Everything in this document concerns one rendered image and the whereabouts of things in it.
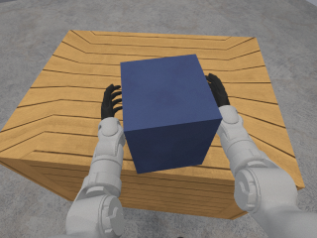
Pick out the left robot forearm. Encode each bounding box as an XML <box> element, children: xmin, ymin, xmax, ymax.
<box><xmin>65</xmin><ymin>117</ymin><xmax>126</xmax><ymax>233</ymax></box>

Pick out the right robot hand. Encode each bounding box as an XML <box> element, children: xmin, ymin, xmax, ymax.
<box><xmin>205</xmin><ymin>73</ymin><xmax>231</xmax><ymax>108</ymax></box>

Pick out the pedestal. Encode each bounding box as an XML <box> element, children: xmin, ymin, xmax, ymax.
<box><xmin>0</xmin><ymin>30</ymin><xmax>305</xmax><ymax>220</ymax></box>

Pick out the right robot forearm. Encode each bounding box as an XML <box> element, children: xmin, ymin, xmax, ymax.
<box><xmin>216</xmin><ymin>105</ymin><xmax>298</xmax><ymax>204</ymax></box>

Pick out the left robot hand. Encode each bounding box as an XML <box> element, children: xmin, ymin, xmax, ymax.
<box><xmin>101</xmin><ymin>83</ymin><xmax>123</xmax><ymax>120</ymax></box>

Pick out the robot left upper arm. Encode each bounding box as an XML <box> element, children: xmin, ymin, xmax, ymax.
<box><xmin>48</xmin><ymin>194</ymin><xmax>126</xmax><ymax>238</ymax></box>

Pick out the carton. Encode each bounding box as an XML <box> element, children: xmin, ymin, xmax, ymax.
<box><xmin>120</xmin><ymin>54</ymin><xmax>223</xmax><ymax>175</ymax></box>

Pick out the robot right upper arm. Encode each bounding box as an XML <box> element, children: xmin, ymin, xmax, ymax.
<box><xmin>234</xmin><ymin>168</ymin><xmax>317</xmax><ymax>238</ymax></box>

